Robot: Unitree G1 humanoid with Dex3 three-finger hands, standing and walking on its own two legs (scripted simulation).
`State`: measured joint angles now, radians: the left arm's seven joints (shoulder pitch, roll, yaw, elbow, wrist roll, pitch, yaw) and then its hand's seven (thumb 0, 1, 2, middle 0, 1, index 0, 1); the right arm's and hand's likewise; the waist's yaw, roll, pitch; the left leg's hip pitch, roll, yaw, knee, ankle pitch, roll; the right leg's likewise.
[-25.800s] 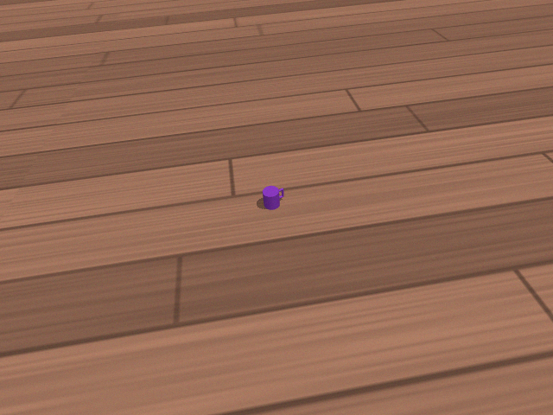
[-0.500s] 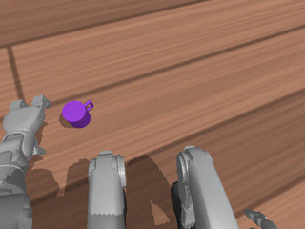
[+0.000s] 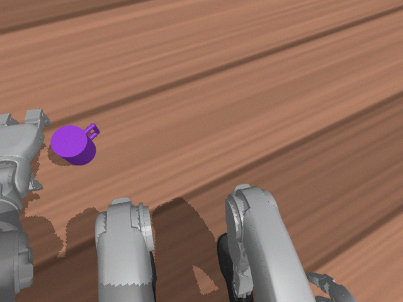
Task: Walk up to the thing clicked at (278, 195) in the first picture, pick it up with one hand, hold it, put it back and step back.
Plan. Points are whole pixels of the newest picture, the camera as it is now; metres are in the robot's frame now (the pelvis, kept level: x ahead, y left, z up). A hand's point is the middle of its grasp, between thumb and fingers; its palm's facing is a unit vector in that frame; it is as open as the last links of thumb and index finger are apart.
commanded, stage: rise first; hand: left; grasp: from above
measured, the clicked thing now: (80, 142) +0.50 +0.30 -0.31
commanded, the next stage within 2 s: approach in 0.16 s
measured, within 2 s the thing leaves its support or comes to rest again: neither
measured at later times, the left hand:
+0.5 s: hand (53, 148) +0.45 +0.31 -0.19, palm faces -0.45 -0.07 -0.89, open 14.1 cm
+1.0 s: hand (48, 141) +0.46 +0.33 -0.19, palm faces -0.55 -0.12 -0.83, open 14.1 cm
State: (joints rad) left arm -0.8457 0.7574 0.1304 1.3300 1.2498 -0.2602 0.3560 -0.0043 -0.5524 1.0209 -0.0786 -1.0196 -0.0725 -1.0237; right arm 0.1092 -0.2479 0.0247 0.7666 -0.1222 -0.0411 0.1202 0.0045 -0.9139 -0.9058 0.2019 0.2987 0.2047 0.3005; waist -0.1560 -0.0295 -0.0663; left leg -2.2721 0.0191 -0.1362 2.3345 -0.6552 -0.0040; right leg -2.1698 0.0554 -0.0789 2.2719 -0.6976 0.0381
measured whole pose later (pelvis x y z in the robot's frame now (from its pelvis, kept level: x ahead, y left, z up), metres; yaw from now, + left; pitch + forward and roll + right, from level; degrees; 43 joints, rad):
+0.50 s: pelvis +0.00 +0.00 -0.02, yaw -1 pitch +33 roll -8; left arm -0.96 0.78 0.05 1.44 1.25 -0.25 0.39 -0.01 -0.52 0.98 -0.08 -1.06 -0.08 -1.04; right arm 0.12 -0.26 0.07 0.77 -0.15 -0.06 0.13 0.00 -0.91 -0.90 0.20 0.30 0.20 0.30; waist -0.21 -0.05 -0.04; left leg -2.32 0.02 -0.16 2.39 -0.67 -0.02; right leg -2.22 0.06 -0.10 2.32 -0.70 0.03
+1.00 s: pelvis +0.00 +0.00 -0.02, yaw -2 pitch +33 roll -8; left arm -0.98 0.86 0.11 1.45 1.12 -0.11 0.22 0.00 -0.52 0.95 -0.07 -1.07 -0.09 -1.05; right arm 0.17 -0.27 0.14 0.71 -0.13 -0.01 0.13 0.00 -0.91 -0.90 0.20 0.30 0.20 0.30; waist -0.26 0.00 0.03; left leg -2.31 0.03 -0.16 2.40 -0.68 -0.01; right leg -2.21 0.08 -0.10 2.32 -0.70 0.04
